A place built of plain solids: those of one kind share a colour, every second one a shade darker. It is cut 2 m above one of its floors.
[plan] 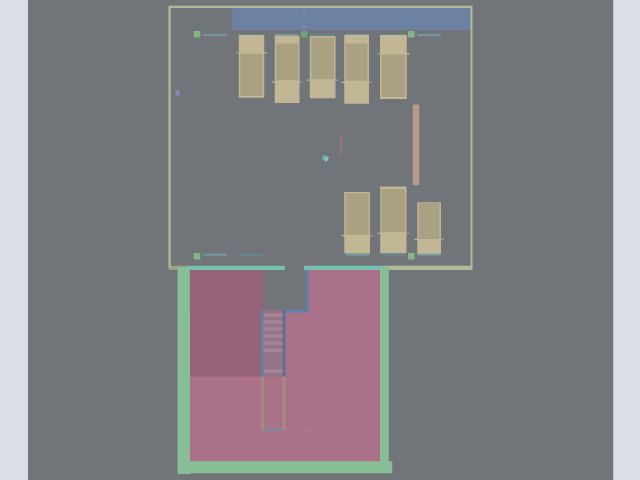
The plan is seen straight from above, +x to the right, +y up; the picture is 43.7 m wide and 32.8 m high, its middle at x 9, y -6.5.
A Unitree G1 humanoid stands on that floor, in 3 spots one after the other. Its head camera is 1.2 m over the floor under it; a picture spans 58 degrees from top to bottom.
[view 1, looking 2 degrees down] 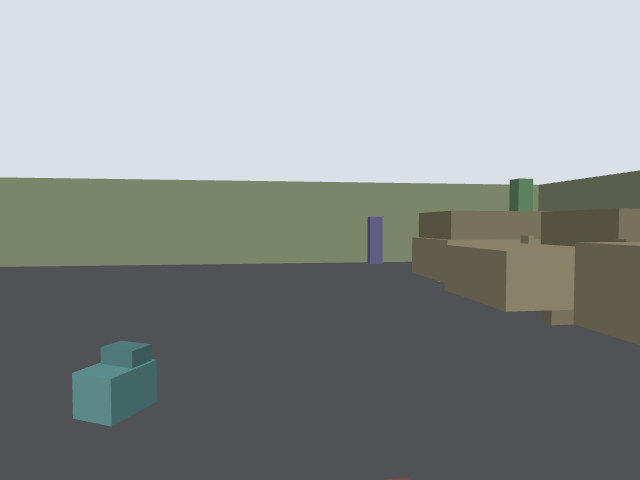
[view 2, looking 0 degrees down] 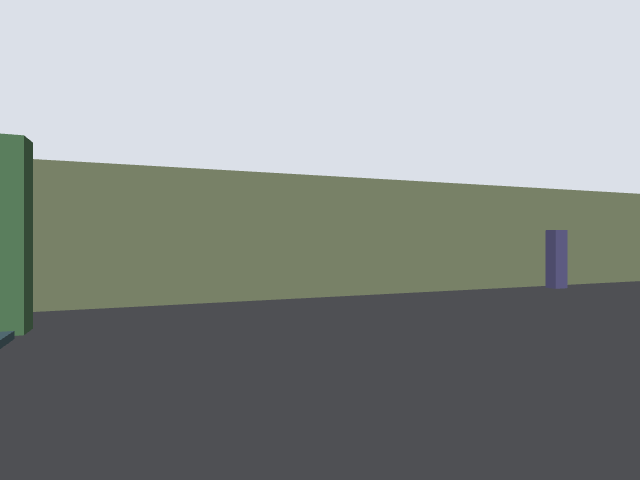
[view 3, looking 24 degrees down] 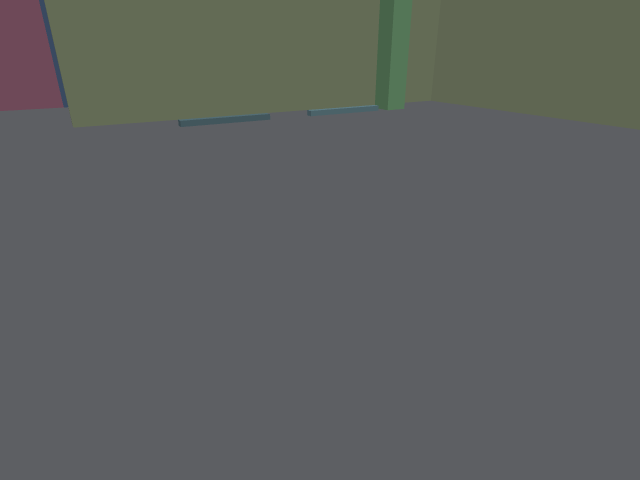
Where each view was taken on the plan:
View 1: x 12.30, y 0.00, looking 172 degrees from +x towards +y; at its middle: wall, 13.64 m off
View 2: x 7.25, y -5.86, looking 159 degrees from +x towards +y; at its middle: wall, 9.05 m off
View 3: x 6.71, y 0.00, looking -120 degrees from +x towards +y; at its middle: ground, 2.95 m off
